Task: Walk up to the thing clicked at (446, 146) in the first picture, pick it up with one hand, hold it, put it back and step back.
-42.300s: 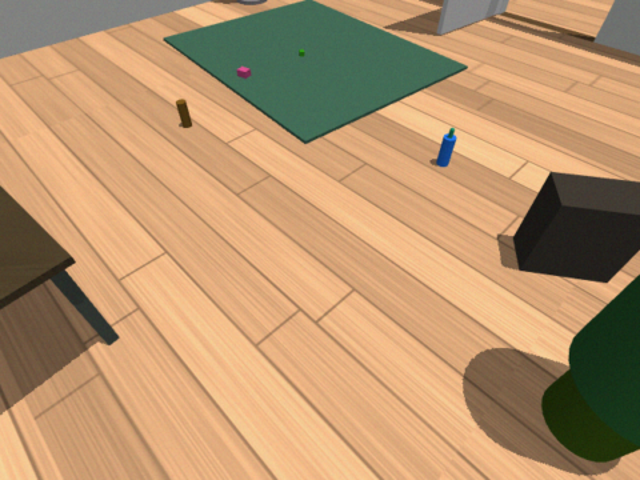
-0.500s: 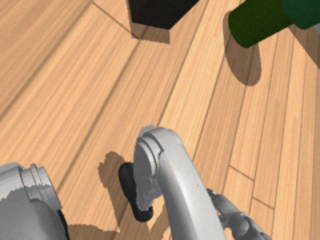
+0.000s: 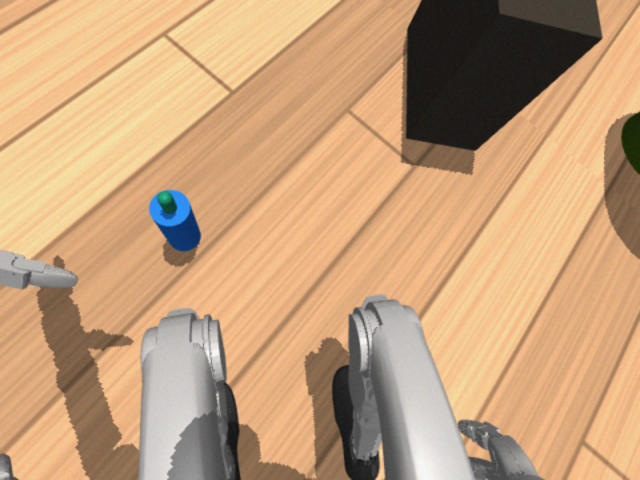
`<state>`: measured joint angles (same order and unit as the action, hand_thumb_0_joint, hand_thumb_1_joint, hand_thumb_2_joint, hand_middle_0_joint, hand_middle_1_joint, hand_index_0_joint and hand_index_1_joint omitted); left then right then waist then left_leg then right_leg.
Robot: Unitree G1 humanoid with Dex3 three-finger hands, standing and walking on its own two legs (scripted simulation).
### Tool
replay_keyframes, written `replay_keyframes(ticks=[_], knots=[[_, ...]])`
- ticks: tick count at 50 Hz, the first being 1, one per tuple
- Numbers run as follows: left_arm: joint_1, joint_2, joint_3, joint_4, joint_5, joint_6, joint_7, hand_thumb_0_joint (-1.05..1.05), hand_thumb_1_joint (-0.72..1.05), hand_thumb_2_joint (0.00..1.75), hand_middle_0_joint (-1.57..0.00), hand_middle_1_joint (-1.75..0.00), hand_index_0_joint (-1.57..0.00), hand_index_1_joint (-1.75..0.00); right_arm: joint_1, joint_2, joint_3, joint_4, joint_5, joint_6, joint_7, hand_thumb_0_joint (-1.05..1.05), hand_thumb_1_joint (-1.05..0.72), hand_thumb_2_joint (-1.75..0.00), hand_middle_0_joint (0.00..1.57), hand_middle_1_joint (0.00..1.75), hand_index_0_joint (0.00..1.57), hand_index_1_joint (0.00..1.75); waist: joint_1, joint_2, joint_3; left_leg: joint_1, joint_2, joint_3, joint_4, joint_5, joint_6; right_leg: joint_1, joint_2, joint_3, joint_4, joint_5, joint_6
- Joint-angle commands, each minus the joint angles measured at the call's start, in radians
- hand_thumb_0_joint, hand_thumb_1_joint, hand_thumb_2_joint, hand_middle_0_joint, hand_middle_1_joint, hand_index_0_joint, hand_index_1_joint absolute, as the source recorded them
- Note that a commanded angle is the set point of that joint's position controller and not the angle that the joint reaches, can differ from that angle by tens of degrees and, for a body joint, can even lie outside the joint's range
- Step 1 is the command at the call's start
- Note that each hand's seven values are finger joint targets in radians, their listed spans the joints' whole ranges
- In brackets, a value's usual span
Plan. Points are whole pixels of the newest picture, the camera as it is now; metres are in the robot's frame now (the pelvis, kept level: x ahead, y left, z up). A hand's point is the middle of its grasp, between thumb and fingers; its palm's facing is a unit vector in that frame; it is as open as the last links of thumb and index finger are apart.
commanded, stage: home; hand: left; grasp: from the side
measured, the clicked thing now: (175, 219) +0.50 +0.21 -0.29
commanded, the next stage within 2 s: none
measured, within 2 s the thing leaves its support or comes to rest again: neither
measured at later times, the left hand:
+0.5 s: hand out of the picture +0.30 +0.26 +0.12, palm faces +0.22 -0.90 -0.39, open 16.8 cm
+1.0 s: hand out of the picture +0.21 +0.20 +0.28, palm faces +0.23 -0.93 -0.30, open 17.0 cm
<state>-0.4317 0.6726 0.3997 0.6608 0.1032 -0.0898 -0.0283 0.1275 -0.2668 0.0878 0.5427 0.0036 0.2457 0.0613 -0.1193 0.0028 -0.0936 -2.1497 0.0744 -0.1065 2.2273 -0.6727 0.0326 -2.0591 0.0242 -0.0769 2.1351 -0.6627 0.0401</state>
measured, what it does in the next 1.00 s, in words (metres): rises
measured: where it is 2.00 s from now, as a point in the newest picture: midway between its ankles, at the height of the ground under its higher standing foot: (291, 454)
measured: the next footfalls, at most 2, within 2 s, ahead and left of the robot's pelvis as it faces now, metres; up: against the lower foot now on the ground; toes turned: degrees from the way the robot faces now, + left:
none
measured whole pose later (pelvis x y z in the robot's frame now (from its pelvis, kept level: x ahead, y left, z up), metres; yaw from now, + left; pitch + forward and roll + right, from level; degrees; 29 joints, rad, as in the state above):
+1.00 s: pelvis +0.07 +0.00 +0.32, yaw +9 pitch +9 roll -2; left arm 0.50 0.22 -0.03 -0.04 -0.02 0.26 0.15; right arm 0.28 -0.20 0.03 0.45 0.04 -0.07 -0.17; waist -0.03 0.05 -0.14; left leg -0.70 0.04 -0.01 1.00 -0.46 0.00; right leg -0.64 -0.01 -0.04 0.95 -0.46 0.02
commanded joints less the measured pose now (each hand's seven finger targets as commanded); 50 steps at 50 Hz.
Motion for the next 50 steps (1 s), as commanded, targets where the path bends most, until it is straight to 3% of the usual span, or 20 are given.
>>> replay_keyframes(ticks=[1,6,10,14,16,23,27,28,32,41,45,50], knots=[[-0.140,0.277,0.065,-0.351,-0.029,-0.010,0.071,0.00,-0.43,0.13,-0.07,-0.08,-0.07,-0.08,0.101,-0.209,-0.128,-0.090,0.030,-0.052,-0.055,0.00,-0.90,-0.90,0.20,0.30,0.20,0.30,0.016,0.211,-0.644,0.627,-0.015,-0.010,-0.480,-0.019,-0.004,0.397,0.026,-0.013,-0.378,0.050,-0.072],[-0.022,0.147,0.001,-0.357,-0.038,0.025,0.106,0.00,-0.45,0.12,-0.07,-0.08,-0.07,-0.08,0.081,-0.180,-0.139,-0.090,0.030,-0.103,-0.097,0.00,-0.89,-0.90,0.20,0.30,0.20,0.30,0.040,0.227,-0.620,0.801,-0.015,-0.003,-0.595,0.027,-0.013,0.467,0.013,0.015,-0.482,0.068,-0.076],[0.085,0.023,-0.069,-0.327,-0.054,0.053,0.120,0.00,-0.45,0.12,-0.07,-0.08,-0.07,-0.08,0.079,-0.157,-0.142,-0.094,0.029,-0.143,-0.117,0.00,-0.89,-0.90,0.20,0.30,0.20,0.30,0.037,0.202,-0.594,0.910,-0.021,0.020,-0.671,0.135,-0.016,0.583,0.005,0.025,-0.587,0.137,-0.074],[0.157,-0.024,-0.101,-0.353,-0.071,0.083,0.134,0.00,-0.44,0.12,-0.07,-0.08,-0.07,-0.08,0.090,-0.144,-0.147,-0.109,0.035,-0.177,-0.132,0.00,-0.89,-0.90,0.20,0.30,0.20,0.30,0.043,0.116,-0.602,0.984,-0.032,0.060,-0.729,0.264,-0.004,0.799,-0.002,0.048,-0.723,0.264,-0.060],[0.260,-0.061,-0.108,-0.315,-0.074,0.107,0.143,0.00,-0.46,0.12,-0.07,-0.08,-0.07,-0.08,0.096,-0.130,-0.142,-0.111,0.037,-0.192,-0.138,0.00,-0.89,-0.90,0.20,0.30,0.20,0.30,0.051,0.088,-0.561,1.015,-0.033,0.067,-0.773,0.332,-0.001,0.889,-0.005,0.055,-0.771,0.333,-0.054],[0.416,-0.126,-0.148,-0.423,-0.092,0.169,0.183,0.00,-0.48,0.10,-0.07,-0.08,-0.07,-0.08,0.106,-0.106,-0.133,-0.135,0.046,-0.234,-0.165,0.00,-0.89,-0.90,0.20,0.30,0.20,0.30,0.085,0.086,-0.517,1.210,-0.040,0.079,-0.959,0.433,-0.010,1.130,-0.009,0.059,-0.936,0.435,-0.049],[0.503,-0.207,-0.207,-0.469,-0.098,0.204,0.200,0.00,-0.50,0.09,-0.07,-0.07,-0.07,-0.07,0.112,-0.094,-0.132,-0.138,0.047,-0.260,-0.185,0.00,-0.89,-0.90,0.20,0.30,0.20,0.30,0.071,0.094,-0.425,1.310,-0.039,0.077,-1.071,0.435,-0.021,1.201,-0.006,0.047,-1.027,0.422,-0.056],[0.522,-0.203,-0.205,-0.492,-0.100,0.211,0.207,0.00,-0.47,0.11,-0.08,-0.08,-0.08,-0.08,0.111,-0.094,-0.132,-0.148,0.048,-0.265,-0.191,0.00,-0.90,-0.90,0.20,0.30,0.20,0.30,0.081,0.101,-0.397,1.327,-0.043,0.076,-1.108,0.413,-0.022,1.222,-0.008,0.044,-1.058,0.400,-0.056],[0.616,-0.270,-0.275,-0.573,-0.106,0.243,0.214,0.00,-0.47,0.12,-0.08,-0.09,-0.08,-0.09,0.115,-0.082,-0.125,-0.163,0.046,-0.288,-0.208,0.00,-0.90,-0.90,0.20,0.30,0.20,0.30,0.070,0.100,-0.320,1.406,-0.043,0.080,-1.211,0.382,-0.026,1.304,-0.006,0.039,-1.155,0.370,-0.057],[0.817,-0.338,-0.362,-0.805,-0.113,0.298,0.215,0.00,-0.49,0.10,-0.06,-0.07,-0.06,-0.07,0.088,-0.066,-0.113,-0.229,0.041,-0.342,-0.243,0.00,-0.90,-0.90,0.20,0.30,0.20,0.30,0.080,0.061,-0.131,1.501,-0.045,0.073,-1.404,0.236,-0.023,1.396,0.005,0.009,-1.314,0.254,-0.048],[0.868,-0.352,-0.369,-0.855,-0.114,0.305,0.200,0.00,-0.50,0.09,-0.06,-0.07,-0.06,-0.07,0.084,-0.064,-0.107,-0.242,0.035,-0.364,-0.244,0.00,-0.90,-0.90,0.20,0.30,0.20,0.30,0.081,0.025,-0.048,1.508,-0.042,0.065,-1.450,0.197,-0.021,1.406,0.006,0.001,-1.349,0.219,-0.044],[0.892,-0.366,-0.366,-0.872,-0.113,0.302,0.186,0.00,-0.47,0.10,-0.06,-0.07,-0.06,-0.07,0.090,-0.060,-0.106,-0.247,0.024,-0.387,-0.245,0.00,-0.90,-0.90,0.20,0.30,0.20,0.30,0.081,0.008,-0.035,1.531,-0.052,0.080,-1.450,0.211,-0.022,1.431,0.000,0.010,-1.374,0.217,-0.041]])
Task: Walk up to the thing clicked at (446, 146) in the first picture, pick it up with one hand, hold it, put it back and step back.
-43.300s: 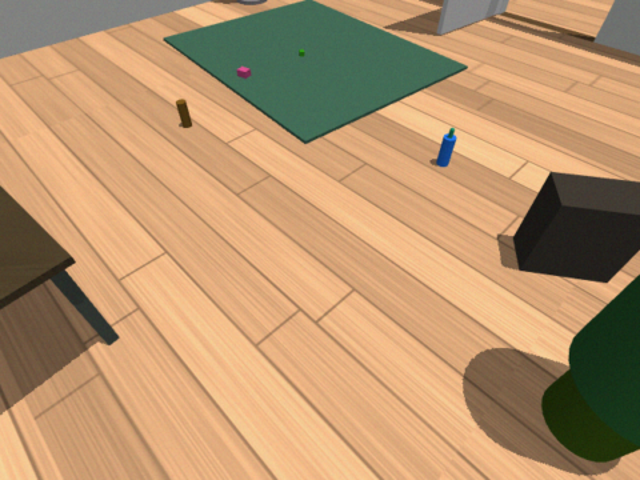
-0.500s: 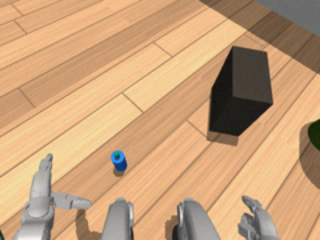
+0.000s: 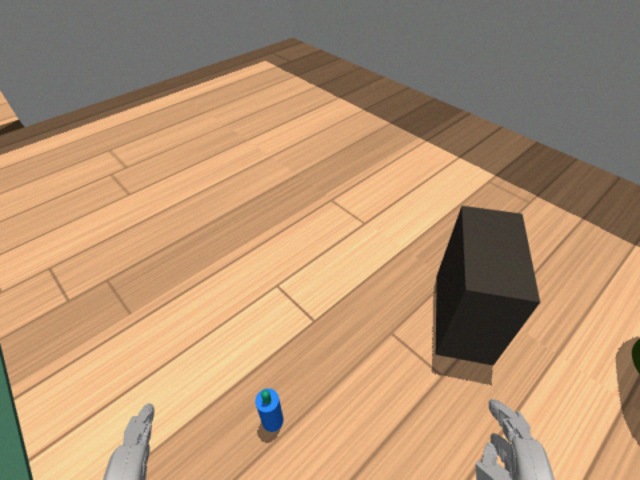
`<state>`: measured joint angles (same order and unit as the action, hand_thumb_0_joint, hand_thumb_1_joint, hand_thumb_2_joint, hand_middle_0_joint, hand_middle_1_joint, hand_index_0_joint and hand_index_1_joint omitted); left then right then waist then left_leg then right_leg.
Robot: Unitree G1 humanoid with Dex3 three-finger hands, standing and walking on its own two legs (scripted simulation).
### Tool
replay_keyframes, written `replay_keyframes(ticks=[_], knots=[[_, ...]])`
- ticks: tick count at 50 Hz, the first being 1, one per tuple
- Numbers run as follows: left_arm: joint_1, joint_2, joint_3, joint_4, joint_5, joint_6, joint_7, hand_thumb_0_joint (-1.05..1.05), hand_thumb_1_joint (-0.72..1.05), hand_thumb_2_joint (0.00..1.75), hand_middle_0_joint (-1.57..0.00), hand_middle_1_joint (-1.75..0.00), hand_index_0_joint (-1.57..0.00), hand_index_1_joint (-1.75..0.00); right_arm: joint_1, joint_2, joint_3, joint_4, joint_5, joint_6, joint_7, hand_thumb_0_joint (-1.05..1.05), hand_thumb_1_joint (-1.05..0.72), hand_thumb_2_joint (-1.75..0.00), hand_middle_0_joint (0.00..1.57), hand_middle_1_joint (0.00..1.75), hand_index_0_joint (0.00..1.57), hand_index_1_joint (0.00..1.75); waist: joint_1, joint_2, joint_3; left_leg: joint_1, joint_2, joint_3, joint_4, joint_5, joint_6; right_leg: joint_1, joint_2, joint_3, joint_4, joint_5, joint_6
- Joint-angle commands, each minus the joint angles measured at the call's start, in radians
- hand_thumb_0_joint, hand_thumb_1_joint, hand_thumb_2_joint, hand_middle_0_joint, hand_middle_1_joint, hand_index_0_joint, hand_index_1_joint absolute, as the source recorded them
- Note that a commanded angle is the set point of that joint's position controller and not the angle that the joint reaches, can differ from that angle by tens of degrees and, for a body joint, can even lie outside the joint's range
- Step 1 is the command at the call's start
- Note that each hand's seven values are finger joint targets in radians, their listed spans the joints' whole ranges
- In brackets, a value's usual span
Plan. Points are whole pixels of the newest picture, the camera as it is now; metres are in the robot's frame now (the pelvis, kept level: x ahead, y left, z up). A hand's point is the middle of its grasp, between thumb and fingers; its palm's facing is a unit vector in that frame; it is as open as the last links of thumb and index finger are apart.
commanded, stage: home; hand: left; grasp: from the side
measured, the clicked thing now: (269, 407) +0.45 +0.15 -0.61
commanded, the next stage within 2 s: stand in 1.46 s
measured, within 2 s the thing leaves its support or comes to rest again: neither
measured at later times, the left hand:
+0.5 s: hand (187, 467) +0.19 +0.17 -0.05, palm faces +0.10 -0.95 -0.28, open 17.0 cm
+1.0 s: hand (183, 475) +0.18 +0.18 -0.05, palm faces +0.10 -0.95 -0.28, open 17.1 cm
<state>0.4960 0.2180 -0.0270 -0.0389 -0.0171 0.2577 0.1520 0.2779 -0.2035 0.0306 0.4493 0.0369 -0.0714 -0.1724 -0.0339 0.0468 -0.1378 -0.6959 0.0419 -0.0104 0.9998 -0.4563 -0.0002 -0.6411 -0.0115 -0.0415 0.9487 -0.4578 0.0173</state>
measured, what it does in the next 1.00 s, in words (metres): stands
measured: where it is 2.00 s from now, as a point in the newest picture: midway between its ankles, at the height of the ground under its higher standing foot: outside the picture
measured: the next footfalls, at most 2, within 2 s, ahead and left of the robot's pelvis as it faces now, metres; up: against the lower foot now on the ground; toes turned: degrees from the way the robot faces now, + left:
none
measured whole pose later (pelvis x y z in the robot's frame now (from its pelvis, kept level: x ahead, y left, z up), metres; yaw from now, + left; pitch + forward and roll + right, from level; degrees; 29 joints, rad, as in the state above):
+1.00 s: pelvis +0.01 +0.00 +0.01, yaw +1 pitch +7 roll -2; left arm 0.46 0.20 -0.01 0.01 -0.01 0.25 0.14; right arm 0.27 -0.20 0.03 0.51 0.01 -0.11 -0.17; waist -0.03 0.03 -0.09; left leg -0.62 0.04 -0.02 0.95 -0.45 -0.01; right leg -0.56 -0.01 -0.05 0.90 -0.46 0.01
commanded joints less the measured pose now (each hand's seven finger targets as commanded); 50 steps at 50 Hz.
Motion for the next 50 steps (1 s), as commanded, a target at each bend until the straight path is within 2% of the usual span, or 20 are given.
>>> replay_keyframes(ticks=[1,3,6,7,8,11,16,19,20,25,26,27,29,30,31,35,42,46,48,50], knots=[[-0.030,0.095,0.074,-0.167,0.008,-0.049,0.005,0.00,-0.45,0.11,-0.06,-0.07,-0.06,-0.07,-0.061,-0.121,-0.050,-0.152,-0.012,-0.073,-0.014,0.00,-0.90,-0.90,0.20,0.30,0.20,0.30,-0.005,-0.036,-0.002,0.079,-0.025,-0.003,-0.208,0.015,0.012,0.022,0.033,-0.019,-0.195,0.023,-0.018],[-0.053,0.095,0.070,-0.162,0.011,-0.056,0.002,0.00,-0.46,0.11,-0.06,-0.07,-0.06,-0.07,-0.060,-0.122,-0.048,-0.149,-0.015,-0.078,-0.015,0.00,-0.90,-0.90,0.20,0.30,0.20,0.30,-0.007,-0.047,-0.010,0.091,-0.029,0.005,-0.203,0.031,0.014,0.027,0.032,-0.016,-0.197,0.037,-0.018],[-0.065,0.080,0.057,-0.188,0.015,-0.061,0.003,0.00,-0.45,0.11,-0.06,-0.07,-0.06,-0.07,-0.051,-0.120,-0.052,-0.132,-0.023,-0.090,-0.017,0.00,-0.90,-0.90,0.20,0.30,0.20,0.30,-0.004,0.010,-0.066,0.133,-0.029,0.002,-0.201,0.076,0.006,0.054,0.031,-0.015,-0.179,0.079,-0.023],[-0.073,0.097,0.072,-0.205,0.014,-0.062,0.005,0.00,-0.44,0.12,-0.06,-0.07,-0.06,-0.07,-0.053,-0.123,-0.053,-0.137,-0.022,-0.094,-0.019,0.00,-0.90,-0.90,0.20,0.30,0.20,0.30,-0.001,0.026,-0.076,0.142,-0.031,0.002,-0.202,0.080,0.005,0.055,0.032,-0.015,-0.182,0.085,-0.023],[-0.077,0.089,0.058,-0.205,0.016,-0.061,0.005,0.00,-0.45,0.12,-0.06,-0.07,-0.06,-0.07,-0.060,-0.123,-0.052,-0.134,-0.022,-0.098,-0.020,0.00,-0.90,-0.90,0.20,0.30,0.20,0.30,-0.007,0.025,-0.079,0.155,-0.029,-0.002,-0.205,0.089,0.003,0.057,0.033,-0.018,-0.179,0.092,-0.023],[-0.054,0.090,0.066,-0.192,0.016,-0.056,0.009,0.00,-0.47,0.10,-0.06,-0.07,-0.06,-0.07,-0.053,-0.120,-0.050,-0.116,-0.024,-0.105,-0.023,0.00,-0.90,-0.90,0.20,0.30,0.20,0.30,0.005,0.030,-0.102,0.169,-0.027,-0.009,-0.200,0.145,-0.001,0.080,0.036,-0.023,-0.169,0.134,-0.026],[-0.006,0.086,0.075,-0.131,0.018,-0.054,0.008,0.00,-0.46,0.11,-0.06,-0.07,-0.06,-0.07,-0.060,-0.120,-0.049,-0.108,-0.026,-0.099,-0.025,0.00,-0.90,-0.90,0.20,0.30,0.20,0.30,0.008,-0.043,-0.083,0.149,-0.032,0.003,-0.171,0.224,0.008,0.106,0.033,-0.016,-0.184,0.221,-0.017],[-0.016,0.077,0.060,-0.148,0.017,-0.059,0.003,0.00,-0.48,0.10,-0.06,-0.07,-0.06,-0.07,-0.063,-0.119,-0.049,-0.106,-0.026,-0.096,-0.019,0.00,-0.90,-0.90,0.20,0.30,0.20,0.30,0.012,-0.034,-0.066,0.157,-0.030,0.001,-0.178,0.240,0.005,0.110,0.033,-0.020,-0.183,0.231,-0.018],[-0.026,0.073,0.064,-0.118,0.016,-0.056,0.002,0.00,-0.47,0.11,-0.06,-0.07,-0.06,-0.07,-0.060,-0.127,-0.055,-0.104,-0.026,-0.096,-0.018,0.00,-0.90,-0.90,0.20,0.30,0.20,0.30,0.005,-0.035,-0.068,0.157,-0.031,0.003,-0.177,0.239,0.005,0.109,0.033,-0.018,-0.186,0.233,-0.018],[-0.034,0.084,0.074,-0.136,0.016,-0.059,0.003,0.00,-0.49,0.10,-0.06,-0.07,-0.06,-0.07,-0.059,-0.122,-0.054,-0.100,-0.025,-0.094,-0.012,0.00,-0.90,-0.90,0.20,0.30,0.20,0.30,0.015,-0.001,-0.061,0.166,-0.029,0.002,-0.191,0.239,0.000,0.111,0.033,-0.021,-0.183,0.226,-0.022],[-0.036,0.096,0.081,-0.158,0.015,-0.062,0.002,0.00,-0.48,0.10,-0.06,-0.07,-0.06,-0.07,-0.065,-0.122,-0.054,-0.107,-0.025,-0.094,-0.013,0.00,-0.90,-0.90,0.20,0.30,0.20,0.30,0.015,0.004,-0.071,0.174,-0.029,0.000,-0.191,0.248,0.000,0.113,0.035,-0.024,-0.182,0.234,-0.022],[-0.034,0.074,0.065,-0.128,0.017,-0.056,0.000,0.00,-0.48,0.10,-0.06,-0.07,-0.06,-0.07,-0.053,-0.124,-0.057,-0.099,-0.027,-0.097,-0.013,0.00,-0.90,-0.90,0.20,0.30,0.20,0.30,0.001,-0.015,-0.093,0.192,-0.024,-0.004,-0.187,0.276,-0.001,0.122,0.038,-0.026,-0.173,0.258,-0.022],[-0.025,0.088,0.081,-0.134,0.016,-0.054,0.004,0.00,-0.49,0.10,-0.05,-0.07,-0.06,-0.07,-0.050,-0.124,-0.058,-0.094,-0.026,-0.095,-0.013,0.00,-0.90,-0.90,0.20,0.30,0.20,0.30,0.009,0.001,-0.103,0.195,-0.027,0.000,-0.178,0.311,-0.001,0.136,0.035,-0.023,-0.170,0.297,-0.021],[-0.037,0.093,0.081,-0.132,0.015,-0.055,0.001,0.00,-0.49,0.10,-0.06,-0.07,-0.06,-0.07,-0.060,-0.124,-0.057,-0.099,-0.025,-0.094,-0.013,0.00,-0.90,-0.90,0.20,0.30,0.20,0.30,0.011,-0.009,-0.081,0.180,-0.028,0.000,-0.181,0.286,0.001,0.124,0.034,-0.022,-0.178,0.275,-0.019],[-0.033,0.087,0.077,-0.130,0.018,-0.054,0.001,0.00,-0.49,0.10,-0.05,-0.07,-0.06,-0.07,-0.049,-0.123,-0.059,-0.094,-0.029,-0.094,-0.015,0.00,-0.90,-0.90,0.20,0.30,0.20,0.30,0.002,-0.014,-0.107,0.197,-0.026,-0.003,-0.178,0.308,0.000,0.135,0.036,-0.024,-0.171,0.295,-0.020],[-0.044,0.080,0.066,-0.121,0.018,-0.051,0.000,0.00,-0.48,0.10,-0.06,-0.07,-0.06,-0.07,-0.058,-0.124,-0.058,-0.094,-0.028,-0.094,-0.016,0.00,-0.90,-0.90,0.20,0.30,0.20,0.30,0.002,-0.035,-0.089,0.191,-0.028,0.005,-0.176,0.306,0.004,0.136,0.031,-0.021,-0.185,0.306,-0.016],[-0.062,0.084,0.073,-0.133,0.013,-0.054,-0.001,0.00,-0.50,0.09,-0.05,-0.07,-0.06,-0.07,-0.075,-0.124,-0.053,-0.097,-0.026,-0.098,-0.009,0.00,-0.90,-0.90,0.20,0.30,0.20,0.30,0.016,0.001,-0.031,0.165,-0.029,-0.002,-0.223,0.178,0.001,0.106,0.032,-0.026,-0.201,0.171,-0.025],[-0.061,0.079,0.070,-0.127,0.015,-0.055,-0.001,0.00,-0.46,0.12,-0.06,-0.08,-0.06,-0.07,-0.076,-0.123,-0.054,-0.093,-0.027,-0.101,-0.006,0.00,-0.90,-0.90,0.20,0.30,0.20,0.30,0.009,0.015,-0.045,0.181,-0.025,-0.010,-0.229,0.173,-0.002,0.098,0.036,-0.030,-0.193,0.162,-0.027],[-0.042,0.081,0.076,-0.123,0.016,-0.059,-0.002,0.00,-0.47,0.11,-0.06,-0.08,-0.06,-0.07,-0.067,-0.123,-0.055,-0.094,-0.027,-0.098,-0.008,0.00,-0.90,-0.90,0.20,0.30,0.20,0.30,0.012,-0.007,-0.064,0.183,-0.027,-0.003,-0.217,0.196,0.000,0.113,0.034,-0.027,-0.196,0.184,-0.025],[-0.056,0.080,0.072,-0.117,0.014,-0.061,-0.002,0.00,-0.47,0.11,-0.06,-0.08,-0.06,-0.07,-0.073,-0.121,-0.052,-0.097,-0.027,-0.099,-0.009,0.00,-0.90,-0.90,0.20,0.30,0.20,0.30,0.010,-0.027,-0.048,0.163,-0.031,0.001,-0.213,0.175,0.004,0.108,0.032,-0.022,-0.205,0.170,-0.022]])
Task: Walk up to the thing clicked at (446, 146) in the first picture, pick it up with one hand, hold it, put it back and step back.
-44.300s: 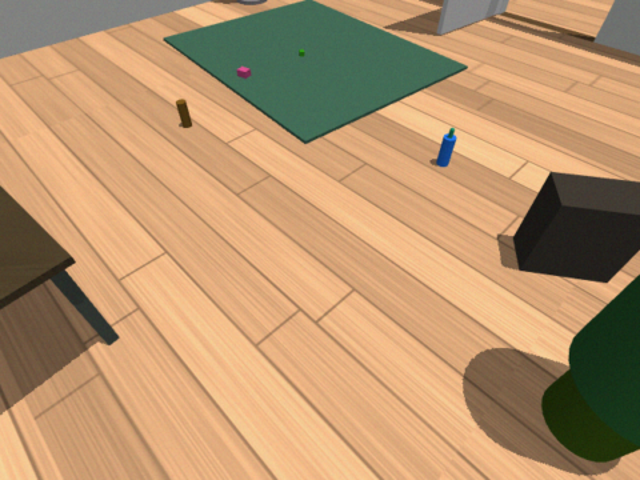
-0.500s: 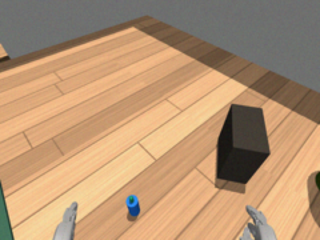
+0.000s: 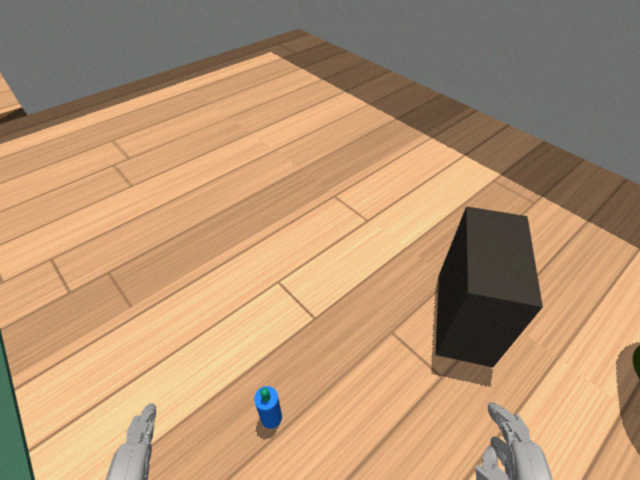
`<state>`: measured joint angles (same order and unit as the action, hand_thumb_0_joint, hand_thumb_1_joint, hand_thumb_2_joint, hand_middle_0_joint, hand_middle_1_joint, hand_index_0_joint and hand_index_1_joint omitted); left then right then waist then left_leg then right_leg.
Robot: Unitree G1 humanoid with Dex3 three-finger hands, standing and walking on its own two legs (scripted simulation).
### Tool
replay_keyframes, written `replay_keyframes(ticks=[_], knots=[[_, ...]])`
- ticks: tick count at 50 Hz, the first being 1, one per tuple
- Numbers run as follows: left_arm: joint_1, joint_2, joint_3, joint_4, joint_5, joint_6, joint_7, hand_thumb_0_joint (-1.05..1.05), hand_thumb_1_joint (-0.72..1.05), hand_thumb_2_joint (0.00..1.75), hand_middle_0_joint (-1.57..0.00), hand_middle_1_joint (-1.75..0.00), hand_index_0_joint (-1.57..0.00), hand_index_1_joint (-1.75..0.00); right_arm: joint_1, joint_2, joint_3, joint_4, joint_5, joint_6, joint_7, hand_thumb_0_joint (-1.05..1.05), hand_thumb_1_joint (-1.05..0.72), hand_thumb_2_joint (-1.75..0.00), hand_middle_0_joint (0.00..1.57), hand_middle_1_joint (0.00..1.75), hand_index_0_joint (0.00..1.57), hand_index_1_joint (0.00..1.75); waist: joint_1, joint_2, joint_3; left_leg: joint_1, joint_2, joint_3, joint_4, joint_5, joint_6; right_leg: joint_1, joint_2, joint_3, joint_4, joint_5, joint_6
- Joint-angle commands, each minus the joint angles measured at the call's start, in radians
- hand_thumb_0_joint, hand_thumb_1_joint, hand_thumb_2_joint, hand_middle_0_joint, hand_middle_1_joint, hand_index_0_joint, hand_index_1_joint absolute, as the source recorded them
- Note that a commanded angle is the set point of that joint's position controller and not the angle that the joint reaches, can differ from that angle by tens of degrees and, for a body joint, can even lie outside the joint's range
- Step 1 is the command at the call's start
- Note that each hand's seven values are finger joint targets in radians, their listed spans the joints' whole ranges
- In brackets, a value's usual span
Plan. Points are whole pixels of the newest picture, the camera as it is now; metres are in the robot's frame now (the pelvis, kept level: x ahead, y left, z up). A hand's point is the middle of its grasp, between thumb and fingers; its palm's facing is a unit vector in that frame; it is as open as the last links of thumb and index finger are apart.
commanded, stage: home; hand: left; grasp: from the side
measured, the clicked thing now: (268, 405) +0.44 +0.15 -0.62
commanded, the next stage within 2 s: stand in 0.46 s
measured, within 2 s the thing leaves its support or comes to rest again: neither
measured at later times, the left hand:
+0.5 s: hand out of the picture +0.17 +0.18 -0.06, palm faces +0.09 -0.96 -0.28, open 17.0 cm
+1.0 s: hand (183, 476) +0.17 +0.18 -0.06, palm faces +0.09 -0.96 -0.28, open 9.1 cm
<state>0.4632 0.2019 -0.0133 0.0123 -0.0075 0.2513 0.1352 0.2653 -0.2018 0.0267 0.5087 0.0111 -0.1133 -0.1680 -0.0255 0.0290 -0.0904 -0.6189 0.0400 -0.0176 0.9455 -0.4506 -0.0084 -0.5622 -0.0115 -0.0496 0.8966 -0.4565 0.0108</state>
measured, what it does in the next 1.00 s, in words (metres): stands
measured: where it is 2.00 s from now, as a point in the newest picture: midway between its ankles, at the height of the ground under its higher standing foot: outside the picture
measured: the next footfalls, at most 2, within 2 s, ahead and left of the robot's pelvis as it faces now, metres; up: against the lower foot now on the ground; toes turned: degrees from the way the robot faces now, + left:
none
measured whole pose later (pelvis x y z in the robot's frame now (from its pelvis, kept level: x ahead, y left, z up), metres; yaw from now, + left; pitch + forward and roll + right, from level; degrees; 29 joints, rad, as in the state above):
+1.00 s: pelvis +0.00 +0.00 +0.00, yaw +0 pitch +7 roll -2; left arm 0.45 0.20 -0.01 0.03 -0.01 0.24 0.13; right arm 0.27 -0.20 0.02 0.52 0.01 -0.12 -0.17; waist -0.02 0.03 -0.09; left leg -0.61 0.04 -0.01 0.94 -0.45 -0.01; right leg -0.56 -0.01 -0.05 0.90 -0.46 0.01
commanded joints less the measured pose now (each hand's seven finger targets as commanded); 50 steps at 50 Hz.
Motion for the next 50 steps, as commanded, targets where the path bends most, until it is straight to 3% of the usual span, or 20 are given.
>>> replay_keyframes(ticks=[1,3,7,8,10,14,18,23,25,28,29,31,38,41,45,48,50], knots=[[-0.030,0.099,0.058,-0.179,0.005,-0.056,0.014,0.00,-0.48,0.11,-0.06,-0.08,-0.06,-0.07,-0.061,-0.121,-0.048,-0.157,-0.002,-0.058,-0.013,0.00,-0.90,-0.90,0.20,0.30,0.20,0.30,0.004,0.003,-0.102,0.089,-0.029,0.008,-0.161,0.163,0.012,0.028,0.031,-0.015,-0.152,0.164,-0.017],[-0.035,0.087,0.048,-0.160,0.008,-0.055,0.013,0.00,-0.46,0.12,-0.06,-0.08,-0.06,-0.07,-0.052,-0.124,-0.053,-0.150,-0.005,-0.061,-0.019,0.00,-0.90,-0.90,0.20,0.30,0.20,0.30,-0.010,-0.013,-0.109,0.098,-0.029,0.014,-0.154,0.154,0.015,0.024,0.030,-0.011,-0.160,0.161,-0.012],[-0.024,0.110,0.067,-0.190,0.006,-0.062,0.015,0.00,-0.47,0.11,-0.06,-0.08,-0.06,-0.07,-0.061,-0.119,-0.046,-0.158,-0.002,-0.062,-0.020,0.00,-0.90,-0.90,0.20,0.30,0.20,0.30,0.007,-0.013,-0.110,0.088,-0.030,0.012,-0.155,0.163,0.016,0.034,0.027,-0.012,-0.159,0.165,-0.014],[-0.025,0.089,0.047,-0.157,0.007,-0.056,0.014,0.00,-0.49,0.10,-0.06,-0.07,-0.06,-0.07,-0.058,-0.126,-0.051,-0.152,-0.003,-0.064,-0.020,0.00,-0.90,-0.90,0.20,0.30,0.20,0.30,-0.002,-0.026,-0.099,0.087,-0.028,0.009,-0.161,0.146,0.016,0.023,0.029,-0.014,-0.158,0.148,-0.014],[-0.033,0.104,0.062,-0.190,0.006,-0.064,0.017,0.00,-0.46,0.12,-0.06,-0.08,-0.06,-0.07,-0.062,-0.120,-0.046,-0.155,-0.002,-0.066,-0.017,0.00,-0.90,-0.90,0.20,0.30,0.20,0.30,0.006,0.007,-0.101,0.094,-0.030,0.012,-0.163,0.146,0.013,0.026,0.027,-0.012,-0.157,0.147,-0.016],[-0.025,0.090,0.052,-0.173,0.005,-0.064,0.015,0.00,-0.48,0.11,-0.06,-0.08,-0.06,-0.07,-0.057,-0.123,-0.048,-0.146,-0.003,-0.069,-0.017,0.00,-0.90,-0.90,0.20,0.30,0.20,0.30,0.006,0.013,-0.083,0.088,-0.027,0.006,-0.175,0.123,0.011,0.013,0.030,-0.016,-0.152,0.124,-0.018],[-0.010,0.097,0.058,-0.173,0.007,-0.065,0.013,0.00,-0.50,0.09,-0.05,-0.07,-0.06,-0.07,-0.048,-0.123,-0.051,-0.143,-0.004,-0.066,-0.018,0.00,-0.90,-0.90,0.20,0.30,0.20,0.30,0.005,0.001,-0.119,0.103,-0.025,0.004,-0.157,0.205,0.010,0.040,0.031,-0.020,-0.141,0.197,-0.018],[-0.037,0.086,0.048,-0.167,0.008,-0.069,0.013,0.00,-0.48,0.10,-0.06,-0.07,-0.06,-0.07,-0.054,-0.125,-0.052,-0.142,-0.004,-0.068,-0.017,0.00,-0.90,-0.90,0.20,0.30,0.20,0.30,-0.001,0.004,-0.102,0.102,-0.022,0.001,-0.172,0.162,0.010,0.021,0.033,-0.019,-0.144,0.155,-0.020],[-0.026,0.100,0.058,-0.177,0.005,-0.071,0.014,0.00,-0.49,0.10,-0.05,-0.07,-0.06,-0.07,-0.062,-0.119,-0.047,-0.151,-0.002,-0.068,-0.015,0.00,-0.90,-0.90,0.20,0.30,0.20,0.30,0.012,0.016,-0.091,0.091,-0.025,0.005,-0.170,0.166,0.008,0.021,0.031,-0.020,-0.146,0.157,-0.020],[-0.016,0.084,0.048,-0.150,0.009,-0.067,0.012,0.00,-0.47,0.11,-0.06,-0.08,-0.06,-0.07,-0.042,-0.127,-0.054,-0.141,-0.005,-0.071,-0.017,0.00,-0.90,-0.90,0.20,0.30,0.20,0.30,-0.005,-0.011,-0.113,0.108,-0.025,0.010,-0.156,0.184,0.013,0.032,0.030,-0.013,-0.147,0.183,-0.015],[-0.042,0.103,0.057,-0.198,0.006,-0.072,0.014,0.00,-0.39,0.19,-0.14,-0.16,-0.14,-0.15,-0.057,-0.120,-0.047,-0.147,-0.004,-0.071,-0.015,0.00,-0.90,-0.90,0.20,0.30,0.20,0.30,0.008,0.017,-0.114,0.107,-0.026,0.008,-0.161,0.194,0.010,0.035,0.030,-0.016,-0.144,0.189,-0.017],[-0.020,0.093,0.054,-0.163,0.007,-0.067,0.012,0.00,-0.23,0.35,-0.20,-0.30,-0.20,-0.30,-0.048,-0.125,-0.053,-0.142,-0.004,-0.069,-0.017,0.00,-0.90,-0.90,0.20,0.30,0.20,0.30,0.006,0.007,-0.105,0.108,-0.023,0.008,-0.160,0.203,0.009,0.027,0.032,-0.019,-0.141,0.194,-0.018],[-0.034,0.098,0.056,-0.168,0.005,-0.066,0.010,0.00,0.33,0.90,-0.20,-0.30,-0.20,-0.30,-0.051,-0.127,-0.052,-0.141,-0.003,-0.070,-0.018,0.00,-0.90,-0.90,0.20,0.30,0.20,0.30,0.002,0.003,-0.090,0.100,-0.028,0.017,-0.159,0.171,0.013,0.021,0.026,-0.010,-0.157,0.174,-0.014],[-0.014,0.102,0.067,-0.182,0.008,-0.069,0.014,0.00,0.57,0.90,-0.20,-0.30,-0.20,-0.30,-0.050,-0.121,-0.053,-0.143,-0.004,-0.070,-0.019,0.00,-0.90,-0.90,0.20,0.30,0.20,0.30,0.008,0.004,-0.139,0.124,-0.025,0.015,-0.147,0.236,0.010,0.051,0.029,-0.013,-0.143,0.231,-0.016],[-0.029,0.089,0.055,-0.182,0.006,-0.067,0.014,0.00,0.89,0.90,-0.20,-0.30,-0.20,-0.30,-0.049,-0.123,-0.053,-0.139,-0.005,-0.069,-0.017,0.00,-0.90,-0.90,0.20,0.30,0.20,0.30,0.007,0.025,-0.119,0.127,-0.019,0.006,-0.160,0.242,0.005,0.038,0.033,-0.020,-0.131,0.225,-0.021],[-0.035,0.086,0.048,-0.147,0.006,-0.065,0.013,0.00,0.90,0.90,-0.20,-0.30,-0.20,-0.30,-0.055,-0.128,-0.052,-0.136,-0.005,-0.068,-0.015,0.00,-0.90,-0.90,0.20,0.30,0.20,0.30,0.001,0.007,-0.072,0.096,-0.021,0.003,-0.171,0.172,0.009,0.019,0.032,-0.019,-0.144,0.166,-0.019],[-0.029,0.092,0.058,-0.164,0.007,-0.068,0.015,0.00,0.90,0.90,-0.20,-0.30,-0.20,-0.30,-0.052,-0.125,-0.052,-0.143,-0.005,-0.071,-0.014,0.00,-0.90,-0.90,0.20,0.30,0.20,0.30,0.006,0.011,-0.102,0.111,-0.022,0.008,-0.168,0.183,0.008,0.027,0.032,-0.017,-0.143,0.175,-0.020]])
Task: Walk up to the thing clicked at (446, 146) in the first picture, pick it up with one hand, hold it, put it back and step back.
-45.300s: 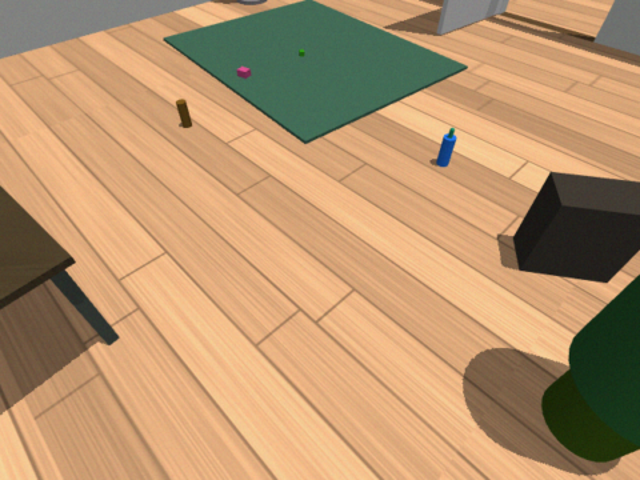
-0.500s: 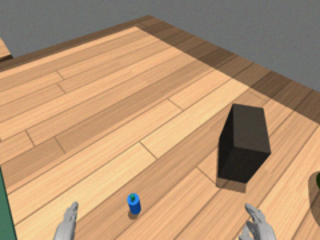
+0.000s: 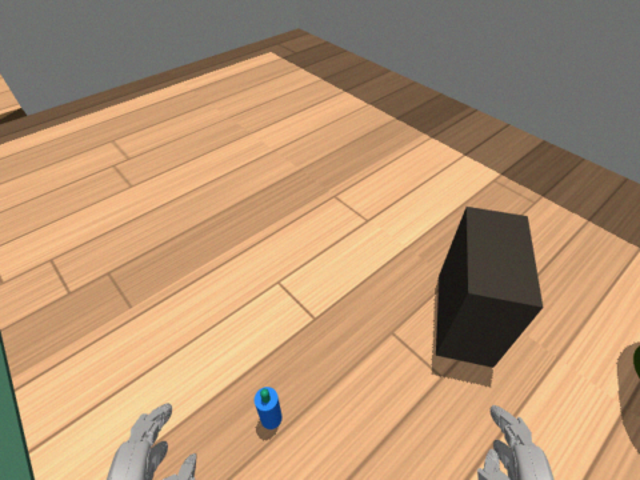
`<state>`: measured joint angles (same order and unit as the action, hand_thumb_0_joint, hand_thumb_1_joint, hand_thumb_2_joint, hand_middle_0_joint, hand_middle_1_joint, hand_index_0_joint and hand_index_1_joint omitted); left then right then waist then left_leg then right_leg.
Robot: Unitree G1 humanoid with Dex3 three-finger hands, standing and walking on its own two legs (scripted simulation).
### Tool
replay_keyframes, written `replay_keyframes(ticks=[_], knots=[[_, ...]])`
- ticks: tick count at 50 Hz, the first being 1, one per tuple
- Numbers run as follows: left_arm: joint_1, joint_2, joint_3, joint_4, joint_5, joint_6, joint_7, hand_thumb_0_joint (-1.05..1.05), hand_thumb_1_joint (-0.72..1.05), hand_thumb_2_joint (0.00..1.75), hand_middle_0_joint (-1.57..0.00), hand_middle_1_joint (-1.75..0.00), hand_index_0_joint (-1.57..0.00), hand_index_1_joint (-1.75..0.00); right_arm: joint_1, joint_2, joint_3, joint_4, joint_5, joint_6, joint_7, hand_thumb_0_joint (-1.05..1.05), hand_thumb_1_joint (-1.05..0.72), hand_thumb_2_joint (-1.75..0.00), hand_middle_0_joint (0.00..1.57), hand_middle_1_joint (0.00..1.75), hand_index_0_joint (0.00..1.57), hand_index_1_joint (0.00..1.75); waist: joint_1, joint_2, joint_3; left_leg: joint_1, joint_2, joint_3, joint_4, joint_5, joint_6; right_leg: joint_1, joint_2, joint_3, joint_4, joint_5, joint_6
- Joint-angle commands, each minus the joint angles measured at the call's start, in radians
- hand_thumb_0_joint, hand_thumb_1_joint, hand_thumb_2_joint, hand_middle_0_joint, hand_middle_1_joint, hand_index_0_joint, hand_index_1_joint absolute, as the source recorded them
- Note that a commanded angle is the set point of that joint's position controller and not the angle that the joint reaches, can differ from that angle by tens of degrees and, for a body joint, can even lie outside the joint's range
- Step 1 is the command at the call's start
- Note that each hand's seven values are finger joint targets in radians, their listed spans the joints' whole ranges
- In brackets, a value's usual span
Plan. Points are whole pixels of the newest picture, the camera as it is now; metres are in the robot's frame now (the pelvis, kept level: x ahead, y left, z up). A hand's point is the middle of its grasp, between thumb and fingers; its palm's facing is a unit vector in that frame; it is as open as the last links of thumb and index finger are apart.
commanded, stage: stand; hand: left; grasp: from the side
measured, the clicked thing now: (268, 405) +0.44 +0.15 -0.62
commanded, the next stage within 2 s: none
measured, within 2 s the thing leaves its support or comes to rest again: neither
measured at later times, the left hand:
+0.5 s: hand out of the picture +0.07 +0.25 -0.11, palm faces +0.00 -0.94 -0.35, open 7.4 cm
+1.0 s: hand out of the picture +0.02 +0.25 -0.10, palm faces -0.01 -0.94 -0.34, open 7.4 cm
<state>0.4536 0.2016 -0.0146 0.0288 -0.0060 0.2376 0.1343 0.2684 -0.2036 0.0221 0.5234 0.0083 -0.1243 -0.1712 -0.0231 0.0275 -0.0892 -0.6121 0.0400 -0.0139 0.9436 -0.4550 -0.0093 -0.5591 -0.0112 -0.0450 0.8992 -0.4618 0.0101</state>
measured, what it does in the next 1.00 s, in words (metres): rises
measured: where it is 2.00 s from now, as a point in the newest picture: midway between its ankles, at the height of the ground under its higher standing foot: outside the picture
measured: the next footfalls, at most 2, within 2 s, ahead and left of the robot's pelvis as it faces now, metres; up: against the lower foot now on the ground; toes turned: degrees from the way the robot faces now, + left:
none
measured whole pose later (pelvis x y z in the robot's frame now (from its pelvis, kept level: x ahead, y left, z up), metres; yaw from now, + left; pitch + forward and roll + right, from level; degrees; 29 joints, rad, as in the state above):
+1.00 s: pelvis -0.02 +0.01 +0.06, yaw +1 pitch -4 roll +0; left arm 0.17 0.32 0.00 1.13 0.03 -0.01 0.01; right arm 0.14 -0.32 -0.02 1.14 -0.02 0.00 0.00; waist 0.01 0.01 0.05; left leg -0.15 -0.01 0.00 0.37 -0.15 0.01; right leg -0.12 -0.05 -0.04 0.38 -0.19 0.03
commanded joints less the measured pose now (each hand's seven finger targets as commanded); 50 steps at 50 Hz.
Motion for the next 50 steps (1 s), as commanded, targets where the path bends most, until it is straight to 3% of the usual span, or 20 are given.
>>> replay_keyframes(ticks=[1,2,3,5,8,13,17,21,23,25,27,30,34,37,42,50], knots=[[-0.012,0.096,0.059,-0.189,0.005,-0.055,0.014,0.00,0.90,0.90,-0.20,-0.30,-0.20,-0.30,-0.057,-0.123,-0.048,-0.162,-0.001,-0.058,-0.012,0.00,-0.90,-0.90,0.20,0.30,0.20,0.30,0.007,0.004,-0.107,0.102,-0.022,0.007,-0.163,0.196,0.010,0.023,0.031,-0.022,-0.148,0.187,-0.019],[-0.184,0.234,0.108,0.162,0.097,-0.150,-0.036,0.00,0.90,0.90,-0.20,-0.30,-0.20,-0.30,-0.113,-0.260,-0.085,0.059,-0.113,0.006,0.048,0.00,-0.90,-0.90,0.20,0.30,0.20,0.30,0.041,-0.045,0.031,0.119,0.011,-0.049,-0.206,0.303,0.051,0.148,-0.065,0.079,-0.182,0.225,-0.071],[-0.151,0.248,0.116,0.253,0.108,-0.191,-0.061,0.00,0.90,0.90,-0.20,-0.30,-0.20,-0.30,-0.082,-0.257,-0.096,0.094,-0.120,0.032,0.078,0.00,-0.90,-0.90,0.20,0.30,0.20,0.30,0.038,-0.067,-0.043,0.165,0.014,-0.034,-0.192,0.331,0.071,0.184,-0.079,0.101,-0.175,0.273,-0.093],[-0.163,0.245,0.102,0.308,0.093,-0.231,-0.086,0.00,0.90,0.90,-0.20,-0.30,-0.20,-0.30,-0.109,-0.245,-0.094,0.101,-0.106,0.052,0.104,0.00,-0.90,-0.90,0.20,0.30,0.20,0.30,0.036,-0.059,-0.019,0.183,0.013,-0.055,-0.226,0.318,0.081,0.159,-0.077,0.115,-0.196,0.264,-0.094],[-0.199,0.247,0.089,0.417,0.064,-0.259,-0.104,0.00,0.90,0.90,-0.20,-0.30,-0.20,-0.30,-0.113,-0.240,-0.096,0.142,-0.066,0.053,0.142,0.00,-0.90,-0.90,0.20,0.30,0.20,0.30,0.042,-0.042,-0.034,0.244,0.008,-0.052,-0.261,0.287,0.069,0.202,-0.087,0.117,-0.230,0.266,-0.080],[-0.257,0.272,0.091,0.577,0.053,-0.278,-0.100,0.00,0.90,0.90,-0.20,-0.30,-0.20,-0.30,-0.118,-0.240,-0.101,0.230,-0.059,0.068,0.154,0.00,-0.90,-0.90,0.20,0.30,0.20,0.30,0.029,-0.050,-0.035,0.313,0.007,-0.058,-0.306,0.331,0.064,0.257,-0.102,0.120,-0.287,0.353,-0.065],[-0.270,0.275,0.086,0.673,0.045,-0.280,-0.095,0.00,0.90,0.90,-0.20,-0.30,-0.20,-0.30,-0.117,-0.254,-0.100,0.290,-0.058,0.076,0.154,0.00,-0.90,-0.90,0.20,0.30,0.20,0.30,0.031,-0.014,0.007,0.345,0.026,-0.084,-0.377,0.366,0.066,0.286,-0.092,0.098,-0.324,0.348,-0.054],[-0.270,0.286,0.080,0.769,0.040,-0.272,-0.096,0.00,0.90,0.90,-0.20,-0.30,-0.20,-0.30,-0.134,-0.269,-0.094,0.347,-0.052,0.085,0.153,0.00,-0.90,-0.90,0.20,0.30,0.20,0.30,0.037,-0.011,0.081,0.323,0.043,-0.114,-0.494,0.250,0.060,0.319,-0.086,0.091,-0.401,0.244,-0.049],[-0.269,0.287,0.075,0.811,0.038,-0.273,-0.096,0.00,0.90,0.90,-0.20,-0.30,-0.20,-0.30,-0.136,-0.276,-0.091,0.375,-0.048,0.088,0.152,0.00,-0.90,-0.90,0.20,0.30,0.20,0.30,0.040,-0.010,0.067,0.357,0.047,-0.110,-0.506,0.299,0.058,0.356,-0.097,0.094,-0.428,0.287,-0.046],[-0.282,0.295,0.072,0.850,0.037,-0.270,-0.098,0.00,0.90,0.90,-0.20,-0.30,-0.20,-0.30,-0.136,-0.282,-0.089,0.405,-0.045,0.093,0.152,0.00,-0.90,-0.90,0.20,0.30,0.20,0.30,0.033,-0.023,0.105,0.360,0.045,-0.114,-0.553,0.235,0.049,0.352,-0.098,0.099,-0.478,0.222,-0.044],[-0.290,0.300,0.068,0.881,0.034,-0.271,-0.100,0.00,0.90,0.90,-0.20,-0.30,-0.20,-0.30,-0.135,-0.289,-0.087,0.430,-0.041,0.092,0.152,0.00,-0.90,-0.90,0.20,0.30,0.20,0.30,0.030,-0.006,0.092,0.405,0.051,-0.111,-0.569,0.272,0.046,0.367,-0.102,0.099,-0.497,0.248,-0.041],[-0.294,0.303,0.064,0.926,0.032,-0.269,-0.102,0.00,0.90,0.90,-0.20,-0.30,-0.20,-0.30,-0.148,-0.302,-0.087,0.461,-0.038,0.093,0.151,0.00,-0.90,-0.90,0.20,0.30,0.20,0.30,0.035,0.002,0.099,0.407,0.059,-0.121,-0.615,0.239,0.041,0.399,-0.100,0.091,-0.524,0.241,-0.034],[-0.309,0.309,0.058,0.970,0.032,-0.275,-0.103,0.00,0.90,0.90,-0.20,-0.30,-0.20,-0.30,-0.140,-0.300,-0.082,0.499,-0.034,0.095,0.152,0.00,-0.90,-0.90,0.20,0.30,0.20,0.30,0.028,-0.023,0.095,0.436,0.056,-0.104,-0.624,0.298,0.036,0.423,-0.114,0.102,-0.566,0.270,-0.029],[-0.311,0.309,0.055,1.001,0.035,-0.270,-0.104,0.00,0.90,0.90,-0.20,-0.30,-0.20,-0.30,-0.164,-0.297,-0.080,0.516,-0.034,0.100,0.154,0.00,-0.90,-0.90,0.20,0.30,0.20,0.30,0.035,-0.020,0.137,0.425,0.058,-0.113,-0.656,0.228,0.032,0.397,-0.104,0.089,-0.584,0.206,-0.024],[-0.320,0.312,0.054,1.029,0.032,-0.269,-0.106,0.00,0.90,0.90,-0.20,-0.30,-0.20,-0.30,-0.160,-0.307,-0.081,0.541,-0.034,0.104,0.156,0.00,-0.90,-0.90,0.20,0.30,0.20,0.30,0.033,-0.002,0.122,0.411,0.060,-0.113,-0.678,0.180,0.034,0.425,-0.107,0.094,-0.602,0.198,-0.021],[-0.339,0.321,0.051,1.058,0.030,-0.273,-0.108,0.00,0.90,0.90,-0.20,-0.30,-0.20,-0.30,-0.174,-0.300,-0.073,0.558,-0.030,0.100,0.159,0.00,-0.90,-0.90,0.20,0.30,0.20,0.30,0.029,-0.035,0.125,0.459,0.063,-0.103,-0.674,0.279,0.032,0.408,-0.121,0.102,-0.620,0.239,-0.020]])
